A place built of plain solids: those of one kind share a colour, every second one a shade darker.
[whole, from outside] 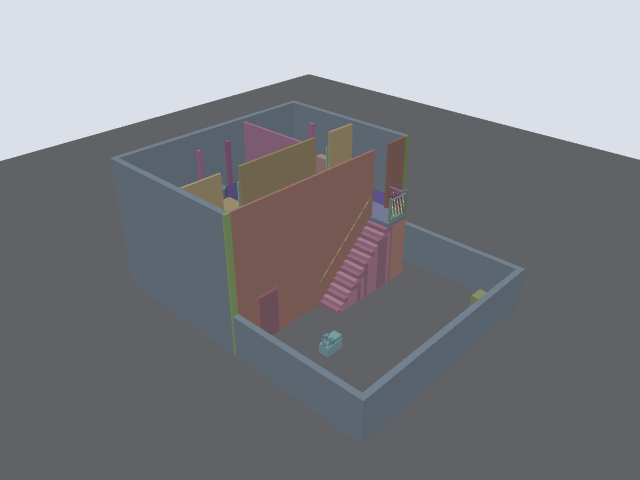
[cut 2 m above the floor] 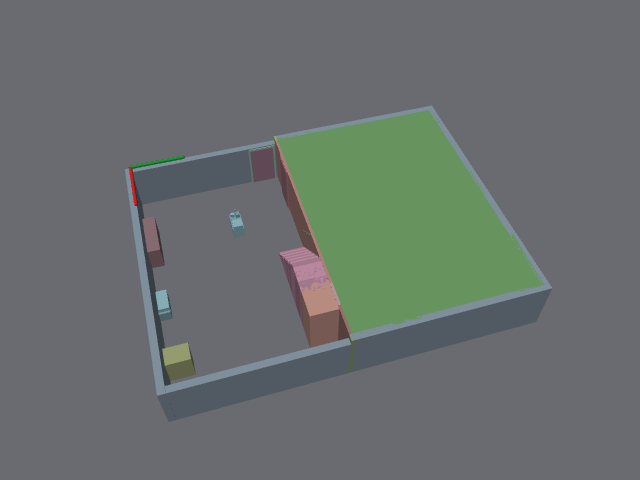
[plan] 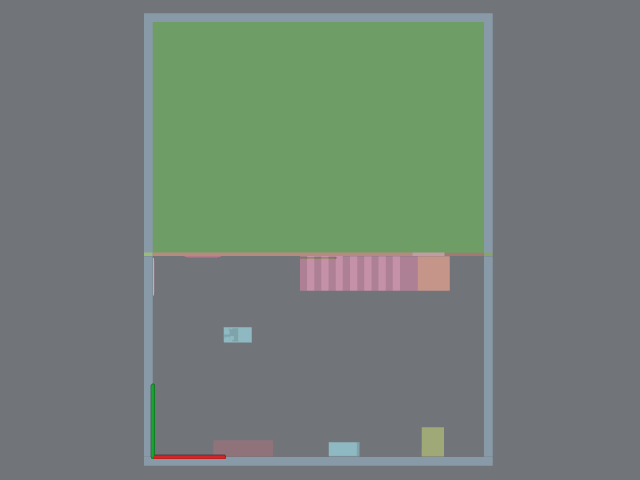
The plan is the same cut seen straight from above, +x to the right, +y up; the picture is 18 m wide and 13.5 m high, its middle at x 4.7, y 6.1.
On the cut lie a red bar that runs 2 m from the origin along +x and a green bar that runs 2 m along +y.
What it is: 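A house over a walled back yard; in the yard at the foot of the outdoor stair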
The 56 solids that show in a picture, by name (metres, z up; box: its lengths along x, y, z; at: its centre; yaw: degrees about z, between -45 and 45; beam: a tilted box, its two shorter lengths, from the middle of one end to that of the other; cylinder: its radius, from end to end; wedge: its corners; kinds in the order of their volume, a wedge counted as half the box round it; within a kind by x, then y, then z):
{
 "undercroft_block_1": {"box": [9.56, 6.62, 2.77], "at": [4.66, 9.05, 1.33]},
 "wall_1": {"box": [0.25, 5.65, 1.85], "at": [-0.12, 2.82, 0.88]},
 "wall_2": {"box": [0.25, 6.83, 5.83], "at": [-0.12, 9.06, 2.86]},
 "wall_3": {"box": [9.81, 0.25, 1.85], "at": [4.66, -0.12, 0.88]},
 "wall_4": {"box": [9.81, 0.25, 5.83], "at": [4.66, 12.35, 2.86]},
 "wall_5": {"box": [0.25, 5.65, 1.85], "at": [9.44, 2.82, 0.88]},
 "wall_6": {"box": [0.25, 6.83, 5.83], "at": [9.44, 9.06, 2.86]},
 "step_1": {"box": [0.6, 0.97, 0.23], "at": [4.44, 5.16, 0.07]},
 "step_2": {"box": [0.6, 0.97, 0.41], "at": [4.64, 5.16, 0.16]},
 "step_3": {"box": [0.6, 0.97, 0.59], "at": [4.84, 5.16, 0.25]},
 "step_4": {"box": [0.6, 0.97, 0.77], "at": [5.04, 5.16, 0.34]},
 "step_5": {"box": [0.6, 0.97, 0.95], "at": [5.24, 5.16, 0.43]},
 "step_6": {"box": [0.6, 0.97, 1.14], "at": [5.44, 5.16, 0.52]},
 "step_7": {"box": [0.6, 0.97, 1.32], "at": [5.64, 5.16, 0.61]},
 "step_8": {"box": [0.6, 0.97, 1.5], "at": [5.84, 5.16, 0.7]},
 "step_9": {"box": [0.6, 0.97, 1.68], "at": [6.04, 5.16, 0.79]},
 "step_10": {"box": [0.6, 0.97, 1.86], "at": [6.25, 5.16, 0.88]},
 "step_11": {"box": [0.6, 0.97, 2.04], "at": [6.45, 5.16, 0.97]},
 "step_12": {"box": [0.6, 0.97, 2.22], "at": [6.65, 5.16, 1.06]},
 "step_13": {"box": [0.6, 0.97, 2.4], "at": [6.85, 5.16, 1.15]},
 "step_14": {"box": [0.6, 0.97, 2.58], "at": [7.05, 5.16, 1.24]},
 "step_15": {"box": [0.5, 0.97, 2.77], "at": [7.2, 5.16, 1.33]},
 "upper_floor_1": {"box": [6.36, 3.84, 0.18], "at": [3.06, 10.44, 2.81]},
 "upper_floor_2": {"box": [1.09, 2.79, 0.18], "at": [8.89, 7.14, 2.81]},
 "stair_wall_1": {"box": [7.3, 0.1, 5.83], "at": [3.65, 5.7, 2.86]},
 "stair_wall_2": {"box": [1.11, 0.1, 5.83], "at": [8.76, 5.7, 2.86]},
 "head_base_1": {"box": [1.2, 0.97, 2.85], "at": [7.75, 5.16, 1.37]},
 "upper_partition_1": {"box": [1.94, 0.12, 2.78], "at": [0.97, 8.59, 4.24]},
 "upper_partition_2": {"box": [4.12, 0.12, 2.78], "at": [4.9, 8.59, 4.24]},
 "upper_partition_3": {"box": [1.46, 0.12, 2.78], "at": [8.58, 8.59, 4.24]},
 "upper_split_wall_1": {"box": [0.12, 3.58, 2.78], "at": [6.23, 10.44, 4.24]},
 "upper_floor_head_1": {"box": [1.2, 3.85, 0.18], "at": [7.75, 6.6, 2.81]},
 "bike_1": {"box": [1.68, 0.46, 0.99], "at": [2.54, 0.24, 0.45]},
 "planter_1": {"box": [0.79, 0.43, 0.46], "at": [2.38, 3.43, 0.18]},
 "planter_2": {"box": [0.38, 0.38, 0.63], "at": [2.59, 3.43, 0.27]},
 "planter_3": {"box": [0.79, 0.38, 0.64], "at": [5.34, 0.22, 0.27]},
 "planter_4": {"box": [0.87, 0.41, 0.47], "at": [5.38, 0.21, 0.19]},
 "bin_1": {"box": [0.62, 0.82, 1.07], "at": [7.87, 0.42, 0.49]},
 "slotfit_study_wall_table_1": {"box": [0.4, 1.02, 0.9], "at": [9.02, 9.84, 3.3]},
 "back_wall_end_1": {"box": [0.25, 0.1, 5.83], "at": [-0.12, 5.7, 2.86]},
 "back_wall_end_2": {"box": [0.25, 0.1, 5.83], "at": [9.44, 5.7, 2.86]},
 "back_wall_sill_1": {"box": [0.9, 0.1, 2.77], "at": [7.75, 5.7, 1.33]},
 "laid_rug_rug_bedroom_1": {"box": [2.49, 1.7, 0.05], "at": [3.11, 10.44, 2.87]},
 "curtains_1": {"box": [0.16, 0.19, 2.09], "at": [3.6, 12.14, 4.0]},
 "curtains_2": {"box": [0.16, 0.19, 2.09], "at": [5.13, 12.14, 4.0]},
 "curtains_3": {"box": [0.19, 0.23, 2.13], "at": [9.22, 10.95, 4.02]},
 "doorleaf_door_1": {"box": [0.84, 0.039, 2.08], "at": [3.21, 8.78, 3.88], "yaw": 10.7},
 "doorleaf_door_2": {"box": [0.83, 0.043, 2.07], "at": [8.21, 8.79, 3.88], "yaw": 12.5},
 "slotfit_bedroom_seat_1": {"cylinder": 0.3, "from": [4.15, 11.67, 2.85], "to": [4.15, 11.67, 3.29]},
 "undercroft_leaf_1": {"box": [0.88, 0.05, 2.0], "at": [1.4, 5.62, 0.95]},
 "yard_gate_leaf_1": {"box": [0.05, 0.92, 1.75], "at": [0.03, 5.07, 0.82]},
 "undercroft_frame_1": {"box": [1.02, 0.03, 2.06], "at": [1.4, 5.63, 0.98]},
 "yard_gate_frame_1": {"box": [0.03, 1.06, 1.81], "at": [0.01, 5.07, 0.85]},
 "headland_side_guard_newel_1": {"box": [0.09, 0.09, 1.15], "at": [7.27, 4.72, 3.42]},
 "headland_side_guard_newel_2": {"box": [0.09, 0.09, 1.15], "at": [8.31, 4.72, 3.42]},
 "headland_ahead_guard_newel_1": {"box": [0.09, 0.09, 1.15], "at": [8.3, 5.6, 3.42]}
}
